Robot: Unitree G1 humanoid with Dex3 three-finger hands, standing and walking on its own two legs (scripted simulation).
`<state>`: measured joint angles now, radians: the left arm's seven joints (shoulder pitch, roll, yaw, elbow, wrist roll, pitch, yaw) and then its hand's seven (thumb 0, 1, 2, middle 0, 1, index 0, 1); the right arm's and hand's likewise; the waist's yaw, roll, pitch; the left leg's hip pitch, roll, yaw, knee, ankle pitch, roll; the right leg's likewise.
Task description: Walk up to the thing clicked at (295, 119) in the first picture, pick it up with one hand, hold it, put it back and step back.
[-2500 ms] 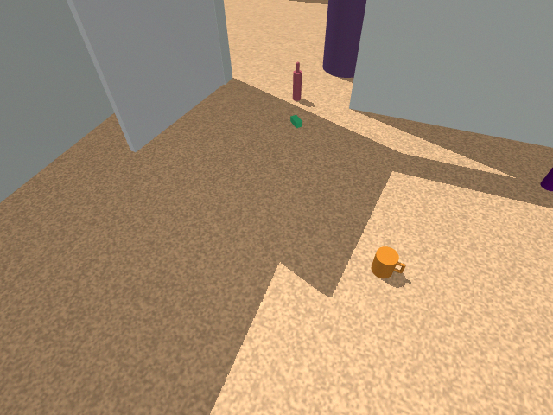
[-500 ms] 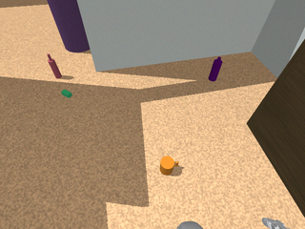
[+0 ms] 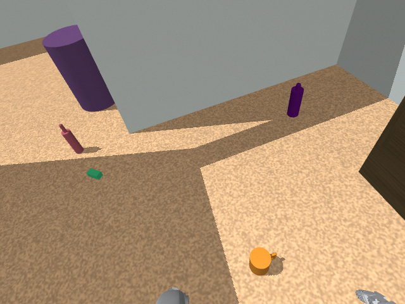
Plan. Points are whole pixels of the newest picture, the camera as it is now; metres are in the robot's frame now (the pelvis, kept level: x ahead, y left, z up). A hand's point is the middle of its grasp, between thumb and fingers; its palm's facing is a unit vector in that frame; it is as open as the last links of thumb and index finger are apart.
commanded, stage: walk up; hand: left
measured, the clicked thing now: (94, 174) +1.03 +0.78 -0.73
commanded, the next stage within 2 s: none
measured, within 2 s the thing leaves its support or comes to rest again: neither
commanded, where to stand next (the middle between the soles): +0.56 +0.68 m, yaw -21 degrees
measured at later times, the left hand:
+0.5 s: hand (33, 259) +0.28 +0.47 -0.12, palm faces -0.18 -0.82 -0.55, open 7.4 cm
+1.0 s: hand out of the picture +0.41 +0.69 -0.14, palm faces -0.22 -0.77 -0.60, open 7.4 cm
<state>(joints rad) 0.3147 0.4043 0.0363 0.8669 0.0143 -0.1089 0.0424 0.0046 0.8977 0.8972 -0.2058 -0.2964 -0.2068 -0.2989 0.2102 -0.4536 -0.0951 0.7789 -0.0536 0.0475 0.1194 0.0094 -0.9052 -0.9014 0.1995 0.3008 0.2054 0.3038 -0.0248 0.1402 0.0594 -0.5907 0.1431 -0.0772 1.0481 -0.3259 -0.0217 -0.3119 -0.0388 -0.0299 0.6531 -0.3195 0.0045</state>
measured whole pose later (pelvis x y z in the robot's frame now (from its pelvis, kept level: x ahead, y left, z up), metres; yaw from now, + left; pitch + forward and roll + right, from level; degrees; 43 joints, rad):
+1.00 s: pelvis +0.27 +0.38 -0.02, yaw -14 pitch -1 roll -1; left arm 0.28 0.51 0.07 0.99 0.00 -0.06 0.11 0.01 0.90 0.90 -0.20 -0.30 -0.20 -0.30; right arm 0.28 -0.44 -0.10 0.79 -0.06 0.05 0.07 0.01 -0.91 -0.90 0.20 0.30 0.20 0.30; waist -0.06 0.03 0.07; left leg -0.39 0.07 0.08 0.87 -0.46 0.00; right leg -0.60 -0.03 0.04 1.19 -0.46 -0.05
